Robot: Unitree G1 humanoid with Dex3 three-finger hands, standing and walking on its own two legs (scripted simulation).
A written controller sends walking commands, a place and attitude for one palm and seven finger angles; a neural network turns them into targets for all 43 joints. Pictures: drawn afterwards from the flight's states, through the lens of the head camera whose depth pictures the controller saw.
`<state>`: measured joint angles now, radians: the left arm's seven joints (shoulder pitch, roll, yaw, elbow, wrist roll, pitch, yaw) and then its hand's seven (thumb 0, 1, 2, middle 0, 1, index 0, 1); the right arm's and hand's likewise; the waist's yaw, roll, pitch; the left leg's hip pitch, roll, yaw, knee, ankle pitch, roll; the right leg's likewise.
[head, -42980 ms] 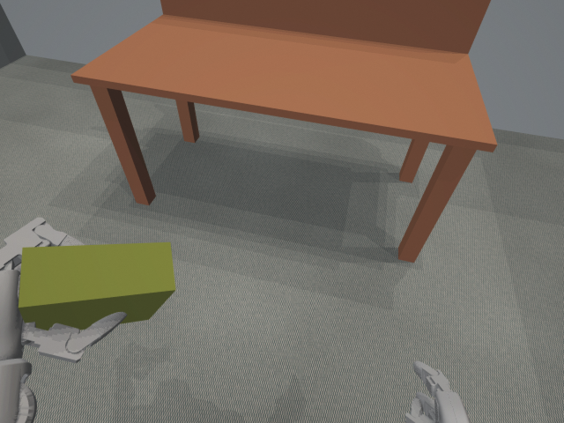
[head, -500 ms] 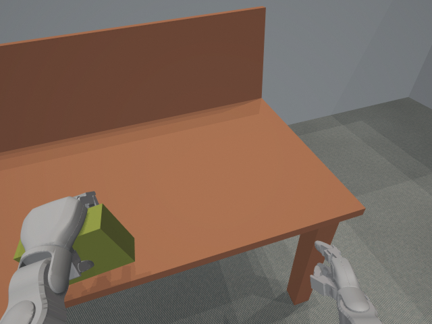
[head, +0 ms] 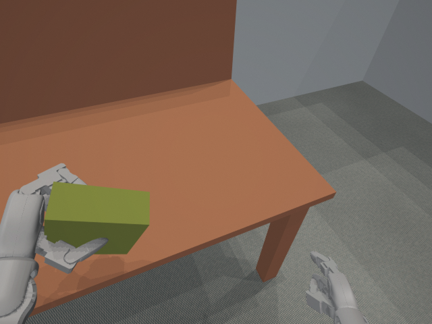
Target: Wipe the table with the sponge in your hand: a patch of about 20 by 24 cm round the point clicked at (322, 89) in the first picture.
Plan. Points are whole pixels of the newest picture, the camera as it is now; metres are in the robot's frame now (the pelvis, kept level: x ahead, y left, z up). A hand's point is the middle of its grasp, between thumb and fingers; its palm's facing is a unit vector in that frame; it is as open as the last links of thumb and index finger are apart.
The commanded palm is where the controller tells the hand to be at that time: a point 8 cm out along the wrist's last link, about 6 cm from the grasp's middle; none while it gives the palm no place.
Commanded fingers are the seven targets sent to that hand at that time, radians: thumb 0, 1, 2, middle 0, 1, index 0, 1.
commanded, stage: step back with the hand held close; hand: left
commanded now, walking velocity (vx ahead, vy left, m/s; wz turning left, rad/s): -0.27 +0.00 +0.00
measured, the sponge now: (110, 224) +0.23 +0.20 +0.12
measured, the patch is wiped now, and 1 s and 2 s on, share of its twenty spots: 1.00 1.00 1.00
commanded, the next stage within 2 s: stop stepping back and stand still in 1.14 s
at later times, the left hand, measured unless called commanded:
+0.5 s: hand (17, 247) +0.16 +0.28 +0.16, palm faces +0.40 -0.82 -0.41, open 9.5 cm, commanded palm +0.11 +0.31 +0.18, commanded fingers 0.00 0.10 1.30 -1.20 -1.60 -1.20 -1.60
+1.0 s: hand out of the picture +0.09 +0.26 +0.17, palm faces +0.35 -0.87 -0.34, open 9.5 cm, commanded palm +0.03 +0.31 +0.18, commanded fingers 0.00 0.10 1.30 -1.20 -1.60 -1.20 -1.60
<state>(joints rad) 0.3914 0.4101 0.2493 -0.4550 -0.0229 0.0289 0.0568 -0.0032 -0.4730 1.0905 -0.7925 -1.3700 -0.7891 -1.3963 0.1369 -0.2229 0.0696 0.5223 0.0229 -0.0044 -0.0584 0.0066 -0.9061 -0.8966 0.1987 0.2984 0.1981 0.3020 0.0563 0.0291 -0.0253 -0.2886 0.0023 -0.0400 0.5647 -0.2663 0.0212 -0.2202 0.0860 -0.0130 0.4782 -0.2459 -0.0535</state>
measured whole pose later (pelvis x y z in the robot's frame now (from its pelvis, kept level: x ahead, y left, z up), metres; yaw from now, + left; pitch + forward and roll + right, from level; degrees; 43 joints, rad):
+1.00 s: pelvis -0.14 +0.03 -0.02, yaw -2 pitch +0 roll -5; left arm 0.40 0.37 0.35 -0.56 -0.04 -0.15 0.13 -0.01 -0.47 1.09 -0.79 -1.38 -0.79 -1.40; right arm 0.18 -0.17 0.03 0.60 0.00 -0.12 -0.03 0.01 -0.90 -0.90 0.20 0.30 0.20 0.30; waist -0.01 0.05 0.01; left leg -0.57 0.08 0.03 0.62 -0.09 0.04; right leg -0.26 0.05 -0.01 0.57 -0.32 0.01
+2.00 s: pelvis -0.38 +0.02 -0.03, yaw +1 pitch -2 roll -1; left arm 0.42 0.39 0.36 -0.44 -0.05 -0.14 0.11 -0.01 -0.48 1.09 -0.79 -1.37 -0.79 -1.40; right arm 0.29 -0.22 0.02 0.64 0.03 -0.12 -0.05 0.01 -0.90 -0.90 0.20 0.30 0.20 0.30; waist -0.02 0.05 -0.04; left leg -0.39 0.05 -0.01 0.90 -0.49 0.03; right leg -0.40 0.01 -0.09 0.71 -0.29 -0.04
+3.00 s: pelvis -0.36 +0.03 +0.01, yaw +0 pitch +0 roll -1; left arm 0.48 0.36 0.30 -0.48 -0.06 -0.12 0.15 -0.01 -0.48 1.09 -0.79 -1.38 -0.79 -1.40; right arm 0.16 -0.19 0.03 0.58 0.01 -0.08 -0.07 0.01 -0.91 -0.90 0.20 0.30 0.20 0.30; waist 0.00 0.00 -0.02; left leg -0.23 0.02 0.02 0.49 -0.26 0.01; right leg -0.21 0.00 -0.05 0.44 -0.22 0.00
